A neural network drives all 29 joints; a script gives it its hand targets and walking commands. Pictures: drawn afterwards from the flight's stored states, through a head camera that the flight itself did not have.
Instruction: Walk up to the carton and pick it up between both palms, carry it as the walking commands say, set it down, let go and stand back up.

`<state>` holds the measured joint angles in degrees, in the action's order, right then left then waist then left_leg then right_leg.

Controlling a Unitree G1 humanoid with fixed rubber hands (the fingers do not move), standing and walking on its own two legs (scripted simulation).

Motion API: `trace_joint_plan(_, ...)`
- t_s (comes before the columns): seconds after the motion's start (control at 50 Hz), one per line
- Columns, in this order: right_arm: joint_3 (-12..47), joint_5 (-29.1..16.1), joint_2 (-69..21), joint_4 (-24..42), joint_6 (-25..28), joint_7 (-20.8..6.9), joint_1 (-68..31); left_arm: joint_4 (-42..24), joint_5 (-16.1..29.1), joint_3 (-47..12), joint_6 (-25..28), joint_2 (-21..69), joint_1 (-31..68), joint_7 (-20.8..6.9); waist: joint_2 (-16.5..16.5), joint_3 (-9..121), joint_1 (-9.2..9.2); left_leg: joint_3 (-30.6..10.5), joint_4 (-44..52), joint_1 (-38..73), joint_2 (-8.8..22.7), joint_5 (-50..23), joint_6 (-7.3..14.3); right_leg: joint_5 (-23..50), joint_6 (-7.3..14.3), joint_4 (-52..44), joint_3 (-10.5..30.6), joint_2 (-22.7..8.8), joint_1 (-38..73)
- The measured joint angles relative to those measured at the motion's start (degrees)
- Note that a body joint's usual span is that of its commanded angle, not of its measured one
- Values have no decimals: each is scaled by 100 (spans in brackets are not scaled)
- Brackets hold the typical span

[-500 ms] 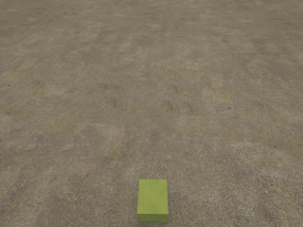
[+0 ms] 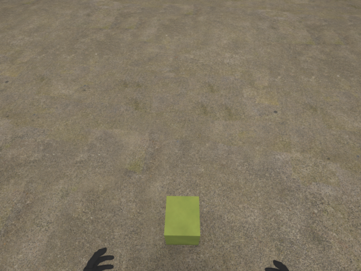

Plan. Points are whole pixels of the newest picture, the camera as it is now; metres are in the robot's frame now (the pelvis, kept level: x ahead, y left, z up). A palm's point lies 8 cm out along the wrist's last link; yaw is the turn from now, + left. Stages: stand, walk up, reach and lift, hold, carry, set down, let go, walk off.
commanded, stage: reach and lift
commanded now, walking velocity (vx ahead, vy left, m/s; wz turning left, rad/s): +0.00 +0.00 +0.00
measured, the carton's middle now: (182, 220) +0.44 +0.02 -0.67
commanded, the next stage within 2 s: none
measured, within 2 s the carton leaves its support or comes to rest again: neither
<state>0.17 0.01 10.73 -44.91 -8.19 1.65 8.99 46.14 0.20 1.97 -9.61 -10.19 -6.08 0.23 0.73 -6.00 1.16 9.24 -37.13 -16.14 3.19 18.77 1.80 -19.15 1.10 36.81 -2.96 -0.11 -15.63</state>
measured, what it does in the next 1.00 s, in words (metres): lowers itself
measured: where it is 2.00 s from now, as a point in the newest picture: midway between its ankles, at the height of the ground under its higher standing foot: outside the picture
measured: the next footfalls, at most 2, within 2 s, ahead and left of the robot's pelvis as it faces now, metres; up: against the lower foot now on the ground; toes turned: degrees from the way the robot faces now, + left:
none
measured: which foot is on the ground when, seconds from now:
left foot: down 0.00-1.00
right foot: down 0.00-1.00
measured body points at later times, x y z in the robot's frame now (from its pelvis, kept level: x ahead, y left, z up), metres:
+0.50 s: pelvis -0.02 +0.01 -0.04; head +0.13 +0.03 +0.38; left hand +0.20 +0.23 -0.18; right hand +0.22 -0.19 -0.17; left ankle +0.02 +0.10 -0.72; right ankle +0.01 -0.11 -0.72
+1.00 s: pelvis -0.05 +0.01 -0.08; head +0.22 +0.03 +0.27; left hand +0.38 +0.19 -0.22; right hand +0.38 -0.15 -0.21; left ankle +0.02 +0.10 -0.72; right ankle +0.01 -0.11 -0.72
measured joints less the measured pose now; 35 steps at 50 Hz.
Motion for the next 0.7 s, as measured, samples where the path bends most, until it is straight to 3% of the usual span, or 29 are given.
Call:
trace_joint_plan(0.06, 1, 0, 69, 200, -361, 0, -590, -295, 49, 1, -480, 0, 316, -1, -41, -241, -1, -9, -131, -28, 0, 60, 18, -40, 0, 101, -5, -10, -10)
trace_joint_plan(0.12, 1, -1, 69, 210, -430, -27, -943, -453, 51, 2, -572, -1, 475, -1, -56, -239, -1, -61, -300, -207, 0, 150, 41, -106, 0, 202, -53, -22, -137)
trace_joint_plan(0.28, 2, -1, -174, 213, -113, -100, -1037, -581, 50, 4, 113, 0, 496, 25, -56, -43, 0, -224, -884, -1101, 1, 398, 82, -319, -27, 660, -165, -53, -911)
trace_joint_plan(0.4, -53, -1, -269, 211, 340, -99, -1221, -686, 80, 4, 489, 0, 790, 256, -56, -9, 1, -379, -1460, -2149, 0, 466, 84, -432, -46, 1196, -159, -34, -1884)
trace_joint_plan(0.56, -417, 0, -201, 211, 366, -45, -2426, -685, 225, 3, 293, 0, 1993, 492, -55, -194, 1, -387, -2009, -3248, 0, 359, 101, -422, -49, 1902, -160, -93, -3045)
trace_joint_plan(0.7, -441, 0, -165, 207, 38, 161, -3638, -668, 240, 28, -81, -1, 3364, 520, -55, -412, 1, -392, -2281, -3855, 0, 245, 109, -376, -37, 2280, -160, -124, -3695)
